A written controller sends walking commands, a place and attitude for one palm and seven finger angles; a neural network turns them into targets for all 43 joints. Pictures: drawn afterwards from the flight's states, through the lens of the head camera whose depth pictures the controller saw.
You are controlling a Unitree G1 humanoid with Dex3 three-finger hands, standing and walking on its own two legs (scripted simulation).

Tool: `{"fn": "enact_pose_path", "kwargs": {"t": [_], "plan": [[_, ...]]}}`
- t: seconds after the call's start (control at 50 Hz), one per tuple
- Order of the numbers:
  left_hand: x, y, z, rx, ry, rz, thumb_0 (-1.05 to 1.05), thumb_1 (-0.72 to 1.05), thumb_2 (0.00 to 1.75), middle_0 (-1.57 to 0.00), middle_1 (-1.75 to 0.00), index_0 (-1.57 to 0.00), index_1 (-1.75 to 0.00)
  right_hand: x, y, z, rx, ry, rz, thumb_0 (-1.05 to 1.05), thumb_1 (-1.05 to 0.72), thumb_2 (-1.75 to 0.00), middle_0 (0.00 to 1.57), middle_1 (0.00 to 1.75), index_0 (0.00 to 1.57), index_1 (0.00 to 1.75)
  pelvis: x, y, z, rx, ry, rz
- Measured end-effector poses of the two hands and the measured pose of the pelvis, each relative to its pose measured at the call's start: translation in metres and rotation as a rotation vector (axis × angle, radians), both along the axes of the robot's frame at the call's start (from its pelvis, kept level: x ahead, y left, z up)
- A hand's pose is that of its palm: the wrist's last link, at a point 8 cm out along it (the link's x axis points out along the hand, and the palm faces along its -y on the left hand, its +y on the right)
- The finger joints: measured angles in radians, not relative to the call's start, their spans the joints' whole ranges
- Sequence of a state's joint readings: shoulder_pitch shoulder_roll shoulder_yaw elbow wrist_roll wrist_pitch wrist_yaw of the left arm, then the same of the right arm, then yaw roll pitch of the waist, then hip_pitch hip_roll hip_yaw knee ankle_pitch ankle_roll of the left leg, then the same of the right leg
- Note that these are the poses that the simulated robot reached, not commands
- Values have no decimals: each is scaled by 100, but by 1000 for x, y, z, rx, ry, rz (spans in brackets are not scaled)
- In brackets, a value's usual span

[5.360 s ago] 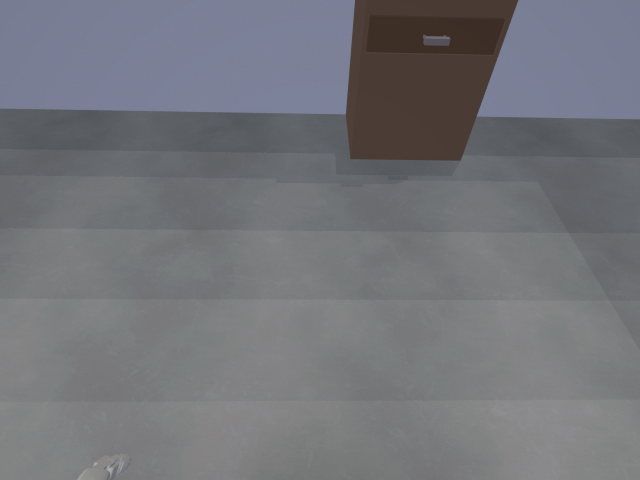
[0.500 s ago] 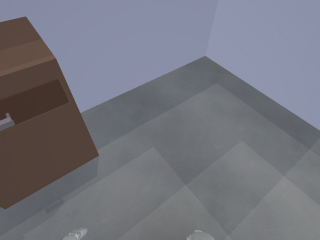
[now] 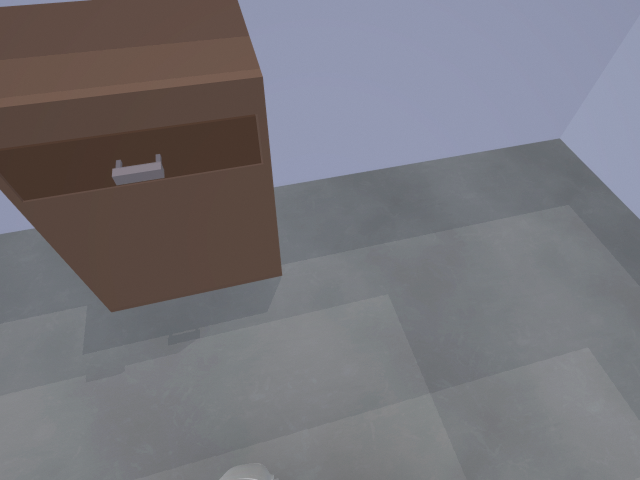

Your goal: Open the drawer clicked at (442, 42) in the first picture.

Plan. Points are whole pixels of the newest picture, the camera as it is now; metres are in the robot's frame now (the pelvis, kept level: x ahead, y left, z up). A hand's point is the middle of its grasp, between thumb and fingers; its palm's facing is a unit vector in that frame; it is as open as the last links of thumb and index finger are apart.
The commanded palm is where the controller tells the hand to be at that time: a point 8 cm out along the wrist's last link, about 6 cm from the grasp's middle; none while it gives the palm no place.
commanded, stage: turn to face it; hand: left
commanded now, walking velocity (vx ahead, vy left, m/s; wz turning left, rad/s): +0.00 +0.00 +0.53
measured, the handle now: (138, 167) +0.71 +0.46 -0.13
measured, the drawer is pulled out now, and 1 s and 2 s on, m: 0.00 0.00 0.00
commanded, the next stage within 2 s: take the last steps up to it in 0.58 s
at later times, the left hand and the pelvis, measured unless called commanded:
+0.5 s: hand out of the picture +0.06 +0.23 -0.14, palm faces +0.21 -0.94 -0.25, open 7.4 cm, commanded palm none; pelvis -0.02 +0.01 +0.01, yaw +11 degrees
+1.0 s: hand out of the picture -0.13 +0.17 -0.16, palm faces +0.42 -0.88 -0.21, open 7.3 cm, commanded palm none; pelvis -0.04 +0.01 +0.01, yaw +20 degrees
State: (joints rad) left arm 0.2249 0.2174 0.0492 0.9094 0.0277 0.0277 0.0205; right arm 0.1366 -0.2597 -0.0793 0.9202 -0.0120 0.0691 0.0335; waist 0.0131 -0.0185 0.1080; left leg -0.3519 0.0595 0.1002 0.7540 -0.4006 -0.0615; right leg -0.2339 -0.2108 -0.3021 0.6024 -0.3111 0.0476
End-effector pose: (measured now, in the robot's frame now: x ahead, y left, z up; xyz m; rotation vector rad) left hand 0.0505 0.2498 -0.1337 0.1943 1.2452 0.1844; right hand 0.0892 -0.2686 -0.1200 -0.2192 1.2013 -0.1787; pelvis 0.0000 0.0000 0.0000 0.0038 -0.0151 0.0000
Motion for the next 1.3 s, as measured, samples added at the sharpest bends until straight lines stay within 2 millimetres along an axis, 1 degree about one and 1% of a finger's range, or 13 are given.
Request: {"fn": "enact_pose_path", "kwargs": {"t": [0.06,0.12,0.26,0.42,0.58,0.7,0.84,0.94,1.02,1.08,1.16,1.22,1.3], "plan": [[-27,28,-18,-5,57,69,1,90,90,-21,-30,-21,-30,27,18,3,-33,-54,68,1,-91,-90,19,30,20,30,1,15,-10,-7,3,30],[-42,46,-18,4,104,106,1,91,90,-20,-30,-20,-30,37,35,14,-46,-86,107,0,-91,-90,20,30,20,30,-1,24,-5,-25,1,45],[-33,60,3,1,17,147,1,91,90,-20,-30,-20,-30,31,60,24,-34,-58,152,0,-90,-90,20,30,20,30,-4,35,11,-43,0,113],[-15,47,15,11,-76,155,1,91,90,-20,-30,-20,-30,5,66,9,24,-11,152,0,-90,-90,20,30,21,30,-12,27,12,-22,-9,167],[-18,7,23,43,-144,169,1,91,90,-20,-30,-20,-30,-27,39,-22,86,74,148,0,-90,-90,20,30,21,30,-22,-4,2,10,-3,217],[-61,-23,30,40,-100,226,1,91,90,-21,-30,-21,-30,-35,19,-22,91,122,169,1,-91,-90,20,30,20,30,-31,-20,10,25,-19,267],[-119,-36,26,11,-36,326,1,91,90,-21,-30,-21,-30,-33,12,-14,58,149,242,1,-91,-90,20,30,20,30,-37,-20,15,23,-14,319],[-174,-37,17,-31,59,401,1,91,90,-21,-30,-21,-30,-13,34,-4,36,129,315,1,-91,-90,19,30,20,30,-39,-6,17,17,-1,340],[-218,-33,3,-87,171,459,1,91,90,-21,-30,-21,-30,9,68,2,21,56,364,1,-91,-90,19,30,20,30,-39,16,12,-5,3,342],[-237,-24,-9,-125,257,467,1,91,90,-20,-30,-20,-30,14,92,2,19,1,360,1,-91,-90,19,30,20,30,-37,33,5,-13,-8,329],[-219,-4,-6,-140,272,431,1,91,90,-20,-30,-20,-30,0,109,8,22,9,314,0,-92,-90,20,30,20,30,-24,48,13,-19,-21,322],[-183,16,-3,-130,206,409,1,91,90,-20,-30,-20,-30,-17,110,7,17,80,288,0,-93,-90,20,30,20,30,-13,57,16,-18,-25,325],[-121,39,-2,-103,109,373,1,91,90,-20,-30,-20,-30,-42,111,1,24,197,242,0,-92,-90,20,30,20,30,8,63,15,-7,-22,322]]}}
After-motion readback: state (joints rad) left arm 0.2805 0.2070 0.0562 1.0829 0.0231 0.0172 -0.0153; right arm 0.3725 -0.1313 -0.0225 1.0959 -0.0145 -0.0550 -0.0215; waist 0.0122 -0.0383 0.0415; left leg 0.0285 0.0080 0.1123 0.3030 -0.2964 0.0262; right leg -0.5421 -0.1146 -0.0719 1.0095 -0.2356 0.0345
